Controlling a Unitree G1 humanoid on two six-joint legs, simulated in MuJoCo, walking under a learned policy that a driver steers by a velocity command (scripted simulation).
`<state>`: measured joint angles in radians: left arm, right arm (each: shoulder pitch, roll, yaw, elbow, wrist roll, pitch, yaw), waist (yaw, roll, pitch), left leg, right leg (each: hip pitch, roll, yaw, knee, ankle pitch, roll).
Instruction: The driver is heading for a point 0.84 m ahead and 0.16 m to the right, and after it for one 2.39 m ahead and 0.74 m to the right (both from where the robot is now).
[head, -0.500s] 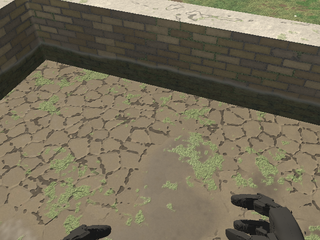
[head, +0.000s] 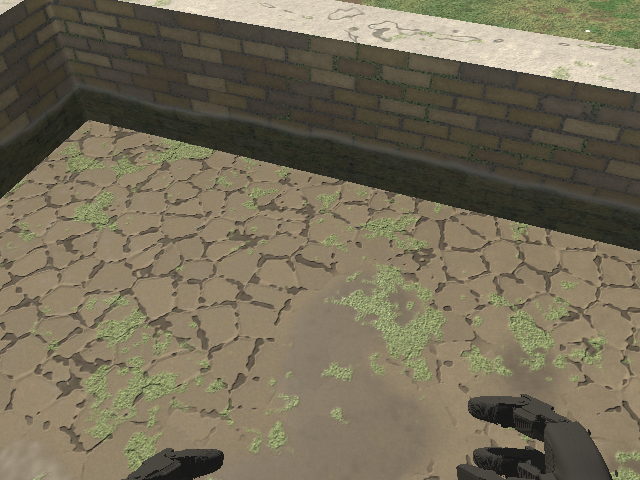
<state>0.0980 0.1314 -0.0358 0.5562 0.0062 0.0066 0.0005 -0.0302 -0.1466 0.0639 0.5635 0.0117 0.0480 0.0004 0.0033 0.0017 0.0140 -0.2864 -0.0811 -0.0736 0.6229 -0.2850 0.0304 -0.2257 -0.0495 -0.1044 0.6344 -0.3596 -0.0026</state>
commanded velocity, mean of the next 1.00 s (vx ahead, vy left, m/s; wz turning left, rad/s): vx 0.88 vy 0.00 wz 0.00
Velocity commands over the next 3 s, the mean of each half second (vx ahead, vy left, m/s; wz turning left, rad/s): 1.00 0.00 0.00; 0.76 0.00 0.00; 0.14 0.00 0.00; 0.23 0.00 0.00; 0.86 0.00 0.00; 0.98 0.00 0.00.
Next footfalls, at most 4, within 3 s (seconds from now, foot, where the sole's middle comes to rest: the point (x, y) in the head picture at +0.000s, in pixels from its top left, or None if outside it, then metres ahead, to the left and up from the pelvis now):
none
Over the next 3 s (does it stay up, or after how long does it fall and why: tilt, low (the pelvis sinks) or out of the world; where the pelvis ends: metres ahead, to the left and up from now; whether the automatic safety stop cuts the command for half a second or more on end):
stays up -0.01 0.01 0.00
